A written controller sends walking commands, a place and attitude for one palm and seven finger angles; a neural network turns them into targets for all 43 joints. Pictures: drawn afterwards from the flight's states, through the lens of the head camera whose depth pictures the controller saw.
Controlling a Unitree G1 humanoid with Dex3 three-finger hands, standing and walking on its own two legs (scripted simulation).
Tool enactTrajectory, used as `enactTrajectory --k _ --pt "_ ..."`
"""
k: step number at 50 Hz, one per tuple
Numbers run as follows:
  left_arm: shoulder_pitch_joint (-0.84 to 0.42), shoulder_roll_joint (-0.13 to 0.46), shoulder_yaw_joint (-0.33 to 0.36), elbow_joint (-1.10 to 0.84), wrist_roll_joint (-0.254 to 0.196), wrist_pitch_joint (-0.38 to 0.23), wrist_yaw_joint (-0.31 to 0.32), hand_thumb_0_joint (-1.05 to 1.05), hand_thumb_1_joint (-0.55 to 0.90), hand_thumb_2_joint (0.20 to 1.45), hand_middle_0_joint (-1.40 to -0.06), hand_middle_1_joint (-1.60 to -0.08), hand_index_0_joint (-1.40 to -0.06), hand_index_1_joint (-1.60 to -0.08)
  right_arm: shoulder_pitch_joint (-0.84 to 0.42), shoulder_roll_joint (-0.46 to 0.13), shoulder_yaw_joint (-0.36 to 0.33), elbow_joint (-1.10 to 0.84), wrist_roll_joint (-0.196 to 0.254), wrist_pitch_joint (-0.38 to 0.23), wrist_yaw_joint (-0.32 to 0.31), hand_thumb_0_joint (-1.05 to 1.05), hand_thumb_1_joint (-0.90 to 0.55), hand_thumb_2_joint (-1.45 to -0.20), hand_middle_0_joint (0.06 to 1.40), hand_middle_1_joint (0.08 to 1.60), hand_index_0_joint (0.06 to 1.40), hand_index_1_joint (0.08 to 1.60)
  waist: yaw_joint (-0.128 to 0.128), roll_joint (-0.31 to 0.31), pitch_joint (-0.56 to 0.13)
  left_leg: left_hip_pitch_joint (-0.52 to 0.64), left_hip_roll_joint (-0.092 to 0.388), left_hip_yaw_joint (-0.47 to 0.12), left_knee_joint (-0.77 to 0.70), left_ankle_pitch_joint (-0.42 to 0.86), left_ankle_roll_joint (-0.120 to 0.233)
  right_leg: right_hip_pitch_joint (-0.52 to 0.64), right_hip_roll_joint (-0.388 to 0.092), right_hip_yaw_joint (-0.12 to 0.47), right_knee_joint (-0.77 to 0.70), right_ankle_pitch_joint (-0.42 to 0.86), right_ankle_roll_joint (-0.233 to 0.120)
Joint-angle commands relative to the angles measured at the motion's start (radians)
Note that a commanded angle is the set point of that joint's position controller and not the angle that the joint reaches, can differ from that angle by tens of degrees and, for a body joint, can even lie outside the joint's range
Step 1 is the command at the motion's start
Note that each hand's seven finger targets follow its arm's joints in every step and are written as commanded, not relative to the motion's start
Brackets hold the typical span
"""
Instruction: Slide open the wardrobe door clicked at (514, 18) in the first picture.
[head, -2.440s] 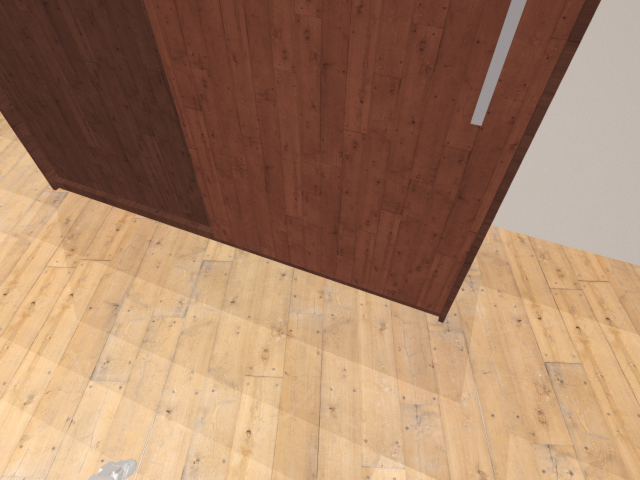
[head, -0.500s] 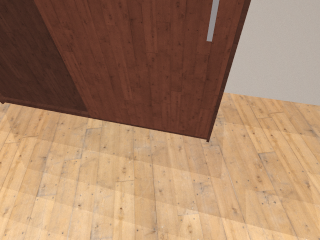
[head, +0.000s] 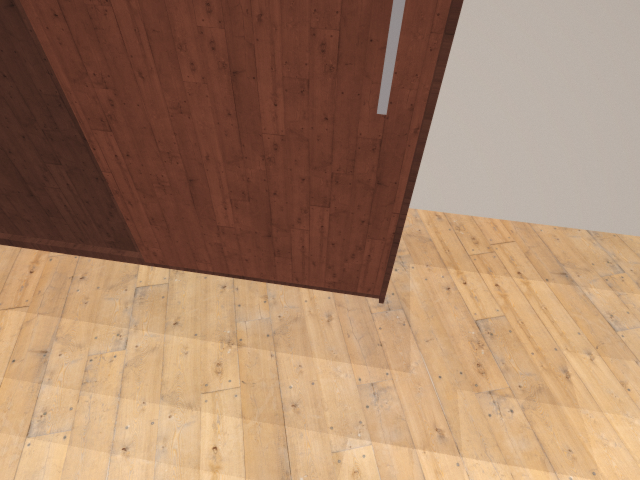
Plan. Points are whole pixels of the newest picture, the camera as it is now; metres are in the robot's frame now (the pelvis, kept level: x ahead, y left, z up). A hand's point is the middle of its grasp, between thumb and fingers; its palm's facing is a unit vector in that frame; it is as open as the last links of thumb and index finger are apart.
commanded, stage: take the last steps up to it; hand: right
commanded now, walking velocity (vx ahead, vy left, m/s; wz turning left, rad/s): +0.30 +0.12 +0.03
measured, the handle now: (392, 44) +0.87 -0.07 +0.18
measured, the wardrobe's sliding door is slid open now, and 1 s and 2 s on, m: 0.00 0.00 0.00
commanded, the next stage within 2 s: come to a stop and stand still in 0.94 s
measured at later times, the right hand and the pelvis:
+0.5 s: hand out of the picture -0.04 -0.07 -0.16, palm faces +0.17 +0.98 -0.09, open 7.4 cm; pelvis +0.13 +0.02 -0.02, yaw -1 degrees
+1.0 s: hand (415, 325) +0.44 -0.15 -0.17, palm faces -0.03 +0.99 -0.17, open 7.4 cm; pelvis +0.33 +0.03 +0.00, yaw +1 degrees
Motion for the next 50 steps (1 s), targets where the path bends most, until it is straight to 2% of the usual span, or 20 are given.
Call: enactTrajectory --k 1,2,3,4,6,8,20,23,25,26,27,28,29,31,34,36,39,43,48,50 --pt "0.002 0.083 0.021 -0.053 -0.011 -0.009 0.005 0.000 0.900 0.900 -0.200 -0.300 -0.200 -0.300 0.261 -0.122 -0.028 0.035 -0.017 -0.038 -0.004 0.000 -0.900 -0.900 0.200 0.300 0.200 0.300 -0.090 0.163 0.093 0.292 0.163 -0.238 -0.371 -0.181 0.085 -0.402 -0.070 0.076 0.167 -0.460 0.013" --pt "-0.031 0.052 0.014 -0.090 -0.007 -0.011 0.002 0.000 0.900 0.900 -0.200 -0.300 -0.200 -0.300 0.250 -0.172 -0.033 0.017 -0.011 -0.036 -0.011 0.000 -0.900 -0.900 0.200 0.300 0.200 0.300 -0.090 0.347 0.192 0.189 0.335 -0.486 -0.530 -0.407 0.163 -0.511 -0.014 -0.057 0.393 -0.379 0.038" --pt "-0.064 0.105 0.025 -0.096 0.006 -0.010 -0.007 0.000 0.900 0.900 -0.200 -0.300 -0.200 -0.300 0.225 -0.158 -0.029 0.001 0.002 -0.042 -0.017 0.000 -0.900 -0.900 0.200 0.300 0.200 0.300 -0.073 0.227 0.235 0.064 0.363 -0.477 -0.570 -0.430 0.172 -0.480 -0.072 -0.035 0.493 -0.323 0.033" --pt "-0.053 0.108 0.030 -0.079 0.008 -0.007 -0.014 0.000 0.900 0.900 -0.200 -0.300 -0.200 -0.300 0.200 -0.133 -0.035 0.007 0.006 -0.062 -0.018 0.000 -0.900 -0.900 0.200 0.300 0.200 0.300 -0.054 0.247 0.248 0.020 0.320 -0.468 -0.586 -0.418 0.157 -0.463 -0.096 -0.017 0.559 -0.251 0.030" --pt "-0.031 0.099 0.035 -0.054 0.006 -0.006 -0.026 0.000 0.900 0.900 -0.200 -0.300 -0.200 -0.300 0.185 -0.066 -0.013 0.015 0.008 -0.081 -0.010 0.000 -0.900 -0.900 0.200 0.300 0.200 0.300 -0.017 0.098 0.263 -0.007 0.235 -0.302 -0.535 -0.183 0.142 -0.425 -0.123 -0.042 0.654 -0.129 0.042" --pt "-0.003 0.067 0.036 -0.040 0.005 -0.007 -0.029 0.000 0.900 0.900 -0.200 -0.300 -0.200 -0.300 0.221 -0.030 -0.005 0.029 0.011 -0.095 -0.008 0.000 -0.900 -0.900 0.200 0.300 0.200 0.300 -0.009 0.059 0.230 0.034 0.183 -0.180 -0.500 0.020 0.125 -0.423 -0.131 -0.064 0.702 -0.051 0.055" --pt "-0.252 0.005 0.012 -0.095 -0.002 -0.036 -0.022 0.000 0.900 0.900 -0.200 -0.300 -0.200 -0.300 0.474 0.014 0.003 0.168 -0.009 -0.112 -0.035 0.000 -0.900 -0.900 0.200 0.300 0.200 0.300 -0.091 0.088 0.163 0.348 0.200 -0.160 -0.333 0.778 0.187 -0.522 -0.153 -0.157 0.496 -0.120 0.044" --pt "-0.214 -0.002 0.007 -0.078 -0.009 -0.053 -0.019 0.000 0.900 0.900 -0.200 -0.300 -0.200 -0.300 0.430 -0.007 -0.003 0.175 -0.008 -0.112 -0.035 0.000 -0.900 -0.900 0.200 0.300 0.200 0.300 -0.053 0.101 0.117 0.334 0.184 -0.095 -0.241 1.012 0.181 -0.326 -0.106 -0.218 0.314 -0.154 0.016" --pt "-0.057 0.011 0.011 -0.024 -0.011 -0.067 -0.001 0.000 0.900 0.900 -0.200 -0.300 -0.200 -0.300 0.400 -0.027 -0.008 0.176 0.002 -0.119 -0.031 0.000 -0.900 -0.900 0.200 0.300 0.200 0.300 0.022 0.101 0.029 0.297 0.140 -0.043 -0.063 1.221 0.146 -0.079 -0.033 -0.266 0.191 -0.071 -0.012" --pt "0.086 0.045 0.019 0.020 -0.010 -0.071 0.008 0.000 0.900 0.900 -0.200 -0.300 -0.200 -0.300 0.378 -0.035 -0.011 0.173 0.010 -0.121 -0.029 0.000 -0.900 -0.900 0.200 0.300 0.200 0.300 0.086 0.096 -0.042 0.183 0.127 -0.028 0.102 1.116 0.121 0.146 -0.070 -0.214 0.122 0.045 -0.034" --pt "0.225 0.131 0.039 0.050 0.001 -0.076 0.020 0.000 0.900 0.900 -0.200 -0.300 -0.200 -0.300 0.391 -0.006 -0.014 0.156 0.022 -0.123 -0.022 0.000 -0.900 -0.900 0.200 0.300 0.200 0.300 0.132 -0.027 -0.164 -0.035 0.058 0.009 0.345 0.738 0.080 0.428 -0.269 0.022 0.117 0.198 -0.103" --pt "0.294 0.209 0.056 0.066 -0.001 -0.074 0.026 0.000 0.900 0.900 -0.200 -0.300 -0.200 -0.300 0.403 0.048 0.005 0.125 0.029 -0.119 -0.012 0.000 -0.900 -0.900 0.200 0.300 0.200 0.300 0.106 -0.201 -0.222 -0.309 -0.054 0.025 0.666 -0.082 0.059 0.587 -0.555 0.390 0.053 0.403 -0.238" --pt "0.240 0.192 0.049 0.060 -0.017 -0.066 0.027 0.000 0.900 0.900 -0.200 -0.300 -0.200 -0.300 0.344 0.004 -0.004 0.119 0.018 -0.105 -0.020 0.000 -0.900 -0.900 0.200 0.300 0.200 0.300 0.085 -0.100 -0.163 -0.313 -0.015 -0.060 0.767 -0.121 0.071 0.437 -0.573 0.401 -0.063 0.280 -0.246" --pt "0.104 0.093 0.025 0.029 -0.016 -0.078 0.031 0.000 0.900 0.900 -0.200 -0.300 -0.200 -0.300 0.218 0.022 -0.016 0.089 0.001 -0.087 -0.003 0.000 -0.900 -0.900 0.200 0.300 0.200 0.300 0.036 0.002 0.114 -0.371 0.067 -0.063 0.758 0.022 0.049 0.145 -0.505 0.277 -0.158 0.156 -0.184" --pt "0.073 0.025 -0.003 0.030 -0.011 -0.104 0.024 0.000 0.900 0.900 -0.200 -0.300 -0.200 -0.300 0.250 0.074 -0.019 0.087 -0.008 -0.061 0.014 0.000 -0.900 -0.900 0.200 0.300 0.200 0.300 -0.038 -0.035 0.130 -0.282 0.091 -0.036 0.651 0.106 0.021 0.004 -0.387 0.043 -0.177 0.224 -0.100" --pt "0.063 0.013 0.005 0.001 -0.010 -0.108 0.019 0.000 0.900 0.900 -0.200 -0.300 -0.200 -0.300 0.267 0.083 -0.026 0.076 -0.013 -0.044 0.016 0.000 -0.900 -0.900 0.200 0.300 0.200 0.300 -0.056 -0.084 0.114 -0.289 0.089 -0.013 0.620 0.183 0.004 -0.022 -0.332 -0.060 -0.185 0.227 -0.074" --pt "0.079 0.039 0.003 -0.004 -0.017 -0.107 0.018 0.000 0.900 0.900 -0.200 -0.300 -0.200 -0.300 0.194 0.045 -0.037 0.037 -0.014 -0.033 0.025 0.000 -0.900 -0.900 0.200 0.300 0.200 0.300 -0.057 -0.159 0.140 -0.388 0.099 -0.004 0.584 0.276 -0.013 0.021 -0.308 -0.092 -0.197 0.301 -0.031" --pt "0.143 0.070 0.010 0.008 -0.009 -0.099 0.021 0.000 0.900 0.900 -0.200 -0.300 -0.200 -0.300 0.022 0.008 -0.039 -0.027 -0.010 -0.033 0.035 0.000 -0.900 -0.900 0.200 0.300 0.200 0.300 -0.022 -0.147 0.179 -0.472 0.105 0.030 0.420 0.297 -0.019 0.128 -0.318 -0.086 -0.170 0.421 -0.045" --pt "0.199 0.098 0.018 0.026 0.005 -0.082 0.020 0.000 0.900 0.900 -0.200 -0.300 -0.200 -0.300 -0.144 0.003 -0.024 -0.082 0.002 -0.046 0.037 0.000 -0.900 -0.900 0.200 0.300 0.200 0.300 0.029 -0.139 0.186 -0.363 0.079 0.083 0.102 0.250 0.014 0.203 -0.347 -0.103 -0.115 0.516 -0.077" --pt "0.195 0.114 0.022 0.031 0.005 -0.075 0.022 0.000 0.900 0.900 -0.200 -0.300 -0.200 -0.300 -0.115 -0.001 -0.027 -0.076 0.004 -0.052 0.034 0.000 -0.900 -0.900 0.200 0.300 0.200 0.300 0.010 -0.141 0.141 -0.271 0.049 0.093 0.038 0.217 0.041 0.234 -0.366 -0.106 -0.060 0.602 -0.079"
